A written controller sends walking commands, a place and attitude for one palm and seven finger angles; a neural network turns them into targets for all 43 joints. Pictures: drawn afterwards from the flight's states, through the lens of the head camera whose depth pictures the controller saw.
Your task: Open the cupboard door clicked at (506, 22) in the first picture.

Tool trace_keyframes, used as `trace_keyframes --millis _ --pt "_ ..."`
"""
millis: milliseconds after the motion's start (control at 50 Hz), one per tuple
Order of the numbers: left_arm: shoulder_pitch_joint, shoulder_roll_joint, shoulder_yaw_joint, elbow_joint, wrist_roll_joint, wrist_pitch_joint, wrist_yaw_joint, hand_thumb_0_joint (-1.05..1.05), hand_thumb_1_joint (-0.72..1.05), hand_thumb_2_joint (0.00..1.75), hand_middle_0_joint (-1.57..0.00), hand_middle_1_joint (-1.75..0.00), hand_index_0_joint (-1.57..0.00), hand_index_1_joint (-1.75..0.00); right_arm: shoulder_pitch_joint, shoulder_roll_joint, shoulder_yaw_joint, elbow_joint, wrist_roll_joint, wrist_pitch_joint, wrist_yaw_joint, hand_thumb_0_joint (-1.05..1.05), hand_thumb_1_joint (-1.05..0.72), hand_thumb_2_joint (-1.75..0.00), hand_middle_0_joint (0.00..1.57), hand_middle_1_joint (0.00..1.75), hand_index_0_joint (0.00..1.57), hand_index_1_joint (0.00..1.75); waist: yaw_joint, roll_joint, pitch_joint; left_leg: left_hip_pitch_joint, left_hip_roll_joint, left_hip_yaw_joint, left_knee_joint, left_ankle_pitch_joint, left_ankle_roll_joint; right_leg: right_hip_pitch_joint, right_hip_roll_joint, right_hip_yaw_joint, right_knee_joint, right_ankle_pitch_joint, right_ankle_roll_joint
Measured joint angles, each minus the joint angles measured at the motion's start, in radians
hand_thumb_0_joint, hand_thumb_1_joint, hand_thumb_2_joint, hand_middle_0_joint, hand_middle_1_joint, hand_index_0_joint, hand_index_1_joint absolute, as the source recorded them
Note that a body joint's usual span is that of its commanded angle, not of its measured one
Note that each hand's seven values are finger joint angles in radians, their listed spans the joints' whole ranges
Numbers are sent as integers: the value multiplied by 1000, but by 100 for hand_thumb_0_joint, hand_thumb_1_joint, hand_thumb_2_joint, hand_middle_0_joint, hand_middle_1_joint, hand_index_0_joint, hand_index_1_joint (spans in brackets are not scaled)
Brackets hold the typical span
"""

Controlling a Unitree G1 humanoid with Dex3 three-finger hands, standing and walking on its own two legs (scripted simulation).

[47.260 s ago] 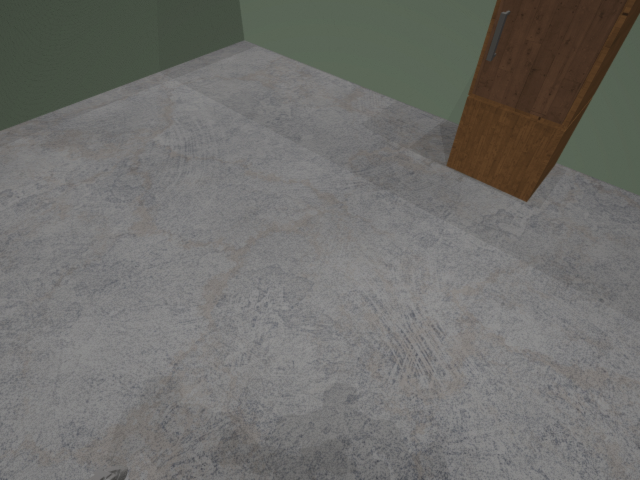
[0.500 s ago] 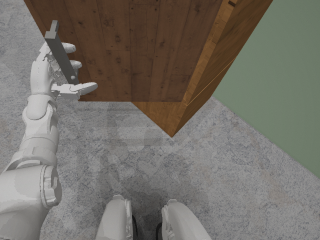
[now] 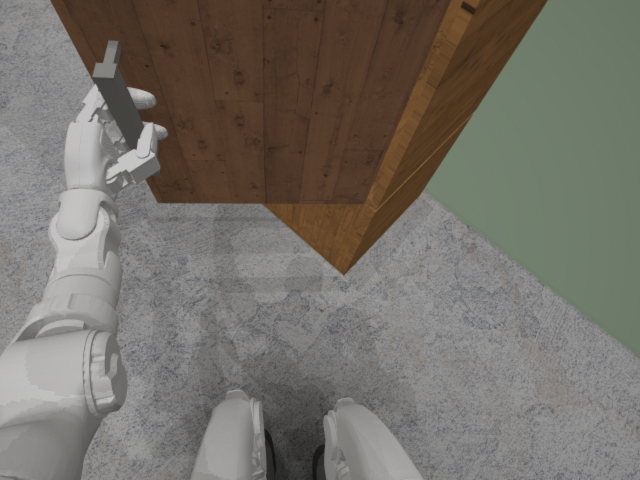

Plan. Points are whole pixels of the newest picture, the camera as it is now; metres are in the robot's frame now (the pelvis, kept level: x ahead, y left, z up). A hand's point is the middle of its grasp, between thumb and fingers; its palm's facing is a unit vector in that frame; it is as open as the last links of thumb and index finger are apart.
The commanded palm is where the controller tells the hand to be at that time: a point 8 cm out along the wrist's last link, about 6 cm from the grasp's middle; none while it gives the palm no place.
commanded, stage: pull the door open along its arc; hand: left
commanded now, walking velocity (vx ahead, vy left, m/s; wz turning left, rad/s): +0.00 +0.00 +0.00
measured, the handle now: (134, 116) +0.55 +0.20 +0.04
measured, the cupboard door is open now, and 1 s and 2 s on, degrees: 45 91 90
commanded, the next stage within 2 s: open thumb and fingers to let go in 0.94 s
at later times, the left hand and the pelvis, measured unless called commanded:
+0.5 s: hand (166, 226) +0.40 +0.15 +0.04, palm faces +0.10 -0.99 +0.06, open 6.1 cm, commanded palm +0.35 +0.19 +0.04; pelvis +0.02 +0.00 +0.02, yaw +0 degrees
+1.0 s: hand (277, 347) +0.26 +0.04 +0.05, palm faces +0.28 -0.96 -0.01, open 6.0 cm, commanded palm +0.21 +0.08 +0.04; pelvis +0.01 -0.04 +0.02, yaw +5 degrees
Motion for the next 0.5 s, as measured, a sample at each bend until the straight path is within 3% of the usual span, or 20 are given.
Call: trace_keyframes --millis 200,300,420,460,500 --pt "60 -18 -12 -68 -22 12 0 1 75 80 -35 -133 -33 -134 2 3 -7 -15 7 13 6 0 -91 -90 20 30 20 30 6 0 -4 15 1 9 -9 -1 1 10 1 10 -6 1 2" --pt "189 -70 -36 -194 -52 19 3 1 75 78 -33 -133 -32 -133 4 8 -15 -32 19 25 16 0 -91 -90 20 29 20 30 26 -4 -10 63 0 25 -44 1 3 49 0 29 -33 5 6" --pt "397 -156 -119 -391 -81 16 24 1 74 76 -32 -132 -31 -132 -7 14 -26 -57 30 23 26 1 -91 -90 20 29 20 30 61 -12 -21 132 -8 34 -87 2 3 114 -5 42 -70 6 9" --pt "461 -207 -157 -460 -81 17 84 1 73 76 -32 -132 -31 -131 -17 16 -33 -64 24 14 25 1 -91 -90 20 29 20 30 80 -15 -23 150 -10 36 -95 2 2 132 -6 45 -77 5 10" --pt "518 -274 -195 -523 -69 10 194 2 72 77 -31 -131 -32 -130 -34 16 -39 -68 11 3 30 1 -91 -90 20 29 20 30 97 -16 -27 162 -14 37 -100 1 1 144 -10 46 -79 3 10"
